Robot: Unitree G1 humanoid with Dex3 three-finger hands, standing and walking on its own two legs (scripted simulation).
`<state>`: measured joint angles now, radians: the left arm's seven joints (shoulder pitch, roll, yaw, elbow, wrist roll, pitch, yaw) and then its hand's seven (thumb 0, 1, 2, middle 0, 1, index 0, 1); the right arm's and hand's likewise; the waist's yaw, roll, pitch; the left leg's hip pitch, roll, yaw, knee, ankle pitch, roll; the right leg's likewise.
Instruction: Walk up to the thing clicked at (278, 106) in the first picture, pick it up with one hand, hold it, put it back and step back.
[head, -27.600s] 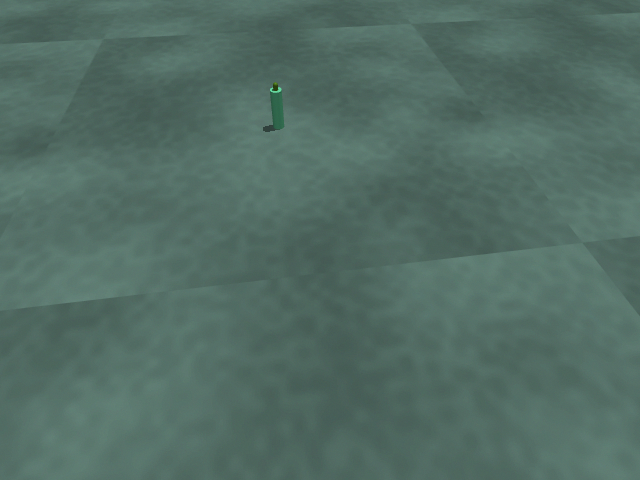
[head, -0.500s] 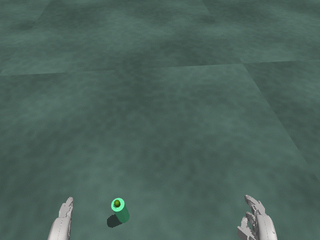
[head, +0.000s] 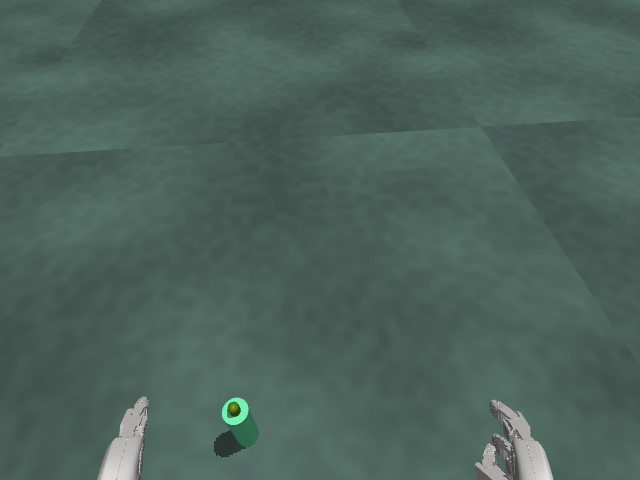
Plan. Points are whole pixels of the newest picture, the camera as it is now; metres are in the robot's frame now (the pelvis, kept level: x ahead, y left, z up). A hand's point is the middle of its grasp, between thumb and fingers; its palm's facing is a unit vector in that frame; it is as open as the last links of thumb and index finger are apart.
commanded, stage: home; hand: left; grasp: from the side
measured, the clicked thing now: (240, 421) +0.38 +0.21 -0.59
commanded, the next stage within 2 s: stand in 0.94 s
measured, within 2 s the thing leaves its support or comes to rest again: neither
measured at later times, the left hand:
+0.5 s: hand (174, 469) +0.17 +0.18 -0.05, palm faces +0.09 -0.95 -0.29, open 17.6 cm
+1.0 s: hand (176, 467) +0.17 +0.18 -0.05, palm faces +0.09 -0.95 -0.29, open 17.6 cm
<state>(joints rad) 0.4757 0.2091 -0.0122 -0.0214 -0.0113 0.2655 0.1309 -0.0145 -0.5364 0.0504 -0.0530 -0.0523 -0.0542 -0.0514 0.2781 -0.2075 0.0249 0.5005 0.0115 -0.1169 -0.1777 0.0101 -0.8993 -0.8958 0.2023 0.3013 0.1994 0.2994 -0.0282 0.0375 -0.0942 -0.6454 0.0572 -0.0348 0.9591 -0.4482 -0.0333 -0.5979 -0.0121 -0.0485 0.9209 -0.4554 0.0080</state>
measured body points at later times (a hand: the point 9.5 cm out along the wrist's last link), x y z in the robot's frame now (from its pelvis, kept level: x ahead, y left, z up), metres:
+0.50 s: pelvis +0.01 +0.00 +0.00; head +0.03 +0.00 +0.45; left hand +0.17 +0.23 -0.03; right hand +0.17 -0.24 -0.07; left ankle +0.02 +0.14 -0.69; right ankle +0.01 -0.13 -0.69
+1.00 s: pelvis +0.01 +0.00 +0.00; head +0.03 +0.00 +0.45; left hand +0.17 +0.23 -0.03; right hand +0.17 -0.24 -0.07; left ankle +0.02 +0.14 -0.69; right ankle +0.01 -0.13 -0.69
